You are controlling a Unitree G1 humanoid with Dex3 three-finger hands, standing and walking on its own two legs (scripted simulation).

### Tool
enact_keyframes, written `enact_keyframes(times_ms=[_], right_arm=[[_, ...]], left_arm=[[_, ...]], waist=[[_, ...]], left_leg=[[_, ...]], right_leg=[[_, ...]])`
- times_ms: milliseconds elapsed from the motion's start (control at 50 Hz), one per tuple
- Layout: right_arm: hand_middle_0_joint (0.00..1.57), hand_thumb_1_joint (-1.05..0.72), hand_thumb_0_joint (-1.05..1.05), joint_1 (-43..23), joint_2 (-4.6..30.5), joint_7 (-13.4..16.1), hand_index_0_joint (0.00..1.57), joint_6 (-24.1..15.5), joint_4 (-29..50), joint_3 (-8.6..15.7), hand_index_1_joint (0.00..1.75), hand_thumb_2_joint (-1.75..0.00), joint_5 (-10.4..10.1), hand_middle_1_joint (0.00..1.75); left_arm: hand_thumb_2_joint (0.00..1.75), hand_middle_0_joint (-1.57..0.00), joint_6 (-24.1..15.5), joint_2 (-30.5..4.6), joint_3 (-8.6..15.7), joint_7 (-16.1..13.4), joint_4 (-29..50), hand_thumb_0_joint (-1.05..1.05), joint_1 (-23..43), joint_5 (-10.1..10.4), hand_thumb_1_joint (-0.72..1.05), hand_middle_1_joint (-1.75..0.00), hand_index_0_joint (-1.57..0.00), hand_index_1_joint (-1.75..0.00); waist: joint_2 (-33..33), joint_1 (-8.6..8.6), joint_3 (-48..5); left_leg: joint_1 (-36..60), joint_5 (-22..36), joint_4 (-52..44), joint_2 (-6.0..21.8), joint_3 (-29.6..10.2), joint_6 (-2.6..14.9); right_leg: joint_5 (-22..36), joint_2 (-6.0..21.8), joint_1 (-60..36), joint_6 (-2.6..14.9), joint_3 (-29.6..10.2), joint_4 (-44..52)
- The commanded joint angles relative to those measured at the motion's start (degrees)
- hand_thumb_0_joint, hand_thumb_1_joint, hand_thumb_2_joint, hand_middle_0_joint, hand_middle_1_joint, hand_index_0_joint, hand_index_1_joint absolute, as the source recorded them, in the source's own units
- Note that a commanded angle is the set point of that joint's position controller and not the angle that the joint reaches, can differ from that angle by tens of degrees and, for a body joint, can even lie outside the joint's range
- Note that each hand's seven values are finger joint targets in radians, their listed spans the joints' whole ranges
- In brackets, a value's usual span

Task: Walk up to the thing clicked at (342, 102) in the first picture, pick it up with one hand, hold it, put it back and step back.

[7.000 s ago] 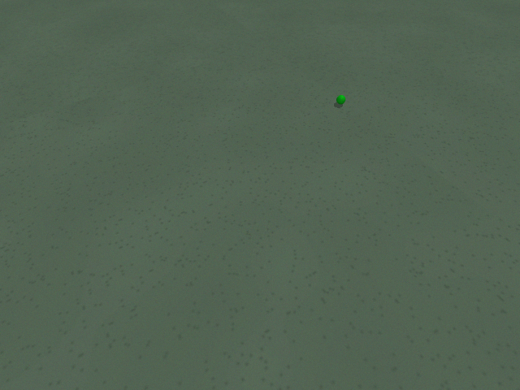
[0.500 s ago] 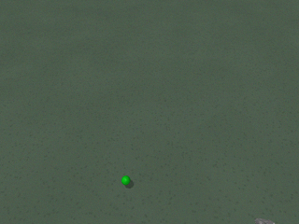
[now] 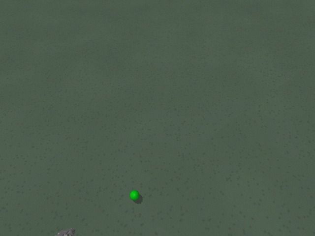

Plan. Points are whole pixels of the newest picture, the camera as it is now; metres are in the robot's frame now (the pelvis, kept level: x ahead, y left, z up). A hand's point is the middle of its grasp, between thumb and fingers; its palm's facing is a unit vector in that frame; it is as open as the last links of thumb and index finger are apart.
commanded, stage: walk up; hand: left
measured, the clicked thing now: (134, 195) +0.46 +0.21 -0.74
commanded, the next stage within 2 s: stand in 0.62 s
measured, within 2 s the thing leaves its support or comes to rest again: neither
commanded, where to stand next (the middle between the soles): +0.07 +0.01 m, yaw -2 degrees
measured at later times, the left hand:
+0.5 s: hand out of the picture +0.08 +0.26 -0.15, palm faces +0.00 -0.93 -0.36, open 7.4 cm
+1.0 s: hand out of the picture +0.06 +0.24 -0.15, palm faces -0.03 -0.94 -0.33, open 7.4 cm
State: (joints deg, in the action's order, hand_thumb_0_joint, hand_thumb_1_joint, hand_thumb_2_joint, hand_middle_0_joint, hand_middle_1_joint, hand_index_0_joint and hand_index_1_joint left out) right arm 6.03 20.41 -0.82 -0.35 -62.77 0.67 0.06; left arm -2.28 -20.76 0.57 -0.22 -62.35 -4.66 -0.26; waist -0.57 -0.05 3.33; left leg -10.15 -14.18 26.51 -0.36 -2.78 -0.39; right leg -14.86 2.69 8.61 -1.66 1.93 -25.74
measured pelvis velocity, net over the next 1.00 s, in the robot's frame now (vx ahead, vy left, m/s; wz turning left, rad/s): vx -0.01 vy -0.01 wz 0.00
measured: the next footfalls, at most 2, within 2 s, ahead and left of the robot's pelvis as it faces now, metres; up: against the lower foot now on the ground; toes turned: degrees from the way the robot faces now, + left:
none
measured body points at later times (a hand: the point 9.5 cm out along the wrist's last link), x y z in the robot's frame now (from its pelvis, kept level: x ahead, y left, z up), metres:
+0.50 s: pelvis +0.00 +0.00 +0.00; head +0.01 -0.01 +0.45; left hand +0.08 +0.30 -0.12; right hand +0.08 -0.30 -0.13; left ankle +0.00 +0.13 -0.74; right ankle -0.01 -0.14 -0.74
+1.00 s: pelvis -0.01 -0.01 +0.01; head +0.00 -0.01 +0.46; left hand +0.07 +0.29 -0.13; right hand +0.08 -0.31 -0.12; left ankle +0.00 +0.13 -0.74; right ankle -0.01 -0.14 -0.74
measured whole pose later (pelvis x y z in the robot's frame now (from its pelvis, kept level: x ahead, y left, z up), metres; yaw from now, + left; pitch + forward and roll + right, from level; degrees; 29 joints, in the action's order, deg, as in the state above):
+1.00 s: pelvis -0.01 -0.01 +0.01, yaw +0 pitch -2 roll +0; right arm 3.4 20.0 -0.5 -0.7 -64.9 -0.1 0.4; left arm -1.0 -19.6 0.1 0.7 -65.5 -5.1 -0.7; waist 0.0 -0.1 3.8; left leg -7.0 -8.5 17.9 0.4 -3.0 -1.4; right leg -9.9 2.0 6.1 -1.1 2.2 -18.5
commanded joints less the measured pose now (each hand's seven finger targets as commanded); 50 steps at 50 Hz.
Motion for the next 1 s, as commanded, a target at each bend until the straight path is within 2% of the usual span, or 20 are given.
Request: enact_keyframes(times_ms=[0,160,360,420,580,600,680,760,820,860,900,940,980], right_arm=[[0.20,-0.90,0.00,-2.5,12.0,0.8,0.20,-0.9,3.3,2.8,0.30,-0.90,-0.1,0.30],[0.20,-0.90,0.00,-4.0,11.8,0.4,0.20,-0.8,3.0,2.5,0.30,-0.90,0.2,0.30],[0.20,-0.90,0.00,-4.0,11.8,0.4,0.20,-0.8,2.6,2.4,0.30,-0.90,0.4,0.30],[0.20,-0.90,0.00,-3.4,11.4,0.4,0.20,-0.8,2.4,2.3,0.30,-0.90,0.4,0.30],[0.20,-0.90,0.00,-3.0,11.6,0.7,0.20,-0.6,2.1,2.5,0.30,-0.90,0.4,0.30],[0.20,-0.90,0.00,-4.4,11.3,1.0,0.20,-1.0,2.4,2.0,0.30,-0.90,0.4,0.30],[0.20,-0.90,0.00,-4.0,12.3,1.3,0.20,-1.5,1.8,2.1,0.30,-0.90,0.3,0.30],[0.20,-0.90,0.00,-4.4,11.5,1.2,0.20,-1.4,1.7,1.8,0.30,-0.90,0.3,0.30],[0.20,-0.90,0.00,-4.5,11.6,1.2,0.20,-1.5,1.5,1.7,0.30,-0.90,0.4,0.30],[0.20,-0.90,0.00,-4.9,11.5,1.0,0.20,-1.3,1.4,1.6,0.30,-0.90,0.3,0.30],[0.20,-0.90,0.00,-4.9,11.6,1.0,0.20,-1.4,1.2,1.8,0.30,-0.90,0.3,0.30],[0.20,-0.90,0.00,-4.7,11.7,1.1,0.20,-1.5,0.9,1.6,0.30,-0.90,0.4,0.30],[0.20,-0.90,0.00,-4.6,11.5,1.0,0.20,-1.4,0.7,1.5,0.30,-0.90,0.4,0.30]], left_arm=[[0.90,-0.20,-0.8,-12.6,2.5,-0.9,2.4,0.00,2.4,0.1,0.90,-0.30,-0.20,-0.30],[0.90,-0.20,-0.7,-12.4,2.4,-0.7,2.0,0.00,4.3,-0.3,0.90,-0.30,-0.20,-0.30],[0.90,-0.20,-0.8,-12.2,2.7,-0.5,1.7,0.00,4.3,-0.5,0.90,-0.30,-0.20,-0.30],[0.90,-0.20,-0.9,-12.1,2.9,-0.5,1.5,0.00,3.7,-0.5,0.90,-0.30,-0.20,-0.30],[0.90,-0.20,-0.6,-12.1,3.0,-0.7,1.2,0.00,2.9,-0.5,0.90,-0.30,-0.20,-0.30],[0.90,-0.20,-0.1,-11.1,2.3,-0.6,0.5,0.00,2.7,0.1,0.90,-0.30,-0.20,-0.30],[0.90,-0.20,0.4,-10.9,2.4,-0.5,0.4,0.00,1.8,0.2,0.90,-0.30,-0.20,-0.30],[0.90,-0.20,0.4,-11.5,2.3,-0.3,0.0,0.00,1.7,-0.1,0.90,-0.30,-0.20,-0.30],[0.90,-0.20,0.4,-11.5,2.2,-0.1,0.1,0.00,1.9,-0.1,0.90,-0.30,-0.20,-0.30],[0.90,-0.20,0.3,-11.3,1.9,-0.1,-0.2,0.00,1.5,-0.3,0.90,-0.30,-0.20,-0.30],[0.90,-0.20,0.3,-11.6,1.9,-0.1,0.0,0.00,1.6,-0.3,0.90,-0.30,-0.20,-0.30],[0.90,-0.20,0.3,-11.6,1.9,0.0,0.0,0.00,1.6,-0.2,0.90,-0.30,-0.20,-0.30],[0.90,-0.20,0.4,-11.5,1.9,0.0,-0.1,0.00,1.4,-0.3,0.90,-0.30,-0.20,-0.30]], waist=[[0.3,-0.15,-6.2],[0.4,-0.10,-4.1],[0.0,0.04,-5.2],[0.6,-0.11,-6.4],[0.7,-0.01,-5.6],[2.1,0.06,-2.8],[-0.3,-0.35,-5.4],[-0.3,-0.03,-5.5],[-1.0,0.07,-6.7],[-0.5,0.07,-5.0],[-0.2,0.12,-6.4],[-0.9,0.13,-5.9],[-0.8,0.07,-4.1]], left_leg=[[0.1,18.2,-3.9,6.1,-3.9,2.97],[-0.1,12.3,-6.7,5.6,-4.2,2.43],[0.0,10.3,-7.7,5.3,-4.4,2.21],[1.2,13.2,-7.0,5.3,-4.2,2.19],[1.1,14.0,-6.9,5.2,-4.2,2.26],[1.4,17.6,-9.2,6.9,-5.4,1.77],[3.2,21.1,-9.3,7.3,-5.0,1.42],[3.5,15.0,-10.8,7.0,-4.7,0.89],[3.8,14.7,-10.8,7.1,-4.3,0.96],[2.7,12.2,-11.2,6.8,-4.4,0.81],[4.3,14.1,-10.7,7.2,-4.2,0.84],[3.7,13.0,-11.0,7.1,-4.1,0.78],[2.4,8.1,-11.7,6.7,-4.1,0.68]], right_leg=[[14.6,4.7,-4.5,3.50,-3.5,3.2],[9.7,4.6,-3.4,2.78,-4.0,6.2],[8.3,4.5,-5.2,2.58,-3.5,7.6],[10.0,4.7,-5.9,2.75,-3.7,7.4],[11.2,4.7,-5.8,2.76,-3.1,7.3],[13.5,5.0,-3.2,2.46,-3.5,7.6],[15.0,5.0,-5.9,2.16,-3.4,7.5],[10.3,4.8,-4.9,2.23,-3.6,9.0],[10.6,5.1,-5.5,2.49,-4.0,9.1],[8.7,5.0,-4.4,2.17,-4.1,10.1],[10.5,5.3,-4.4,2.54,-4.4,9.7],[10.1,5.3,-4.1,2.49,-4.8,10.0],[6.4,5.1,-2.7,2.22,-4.9,10.8]])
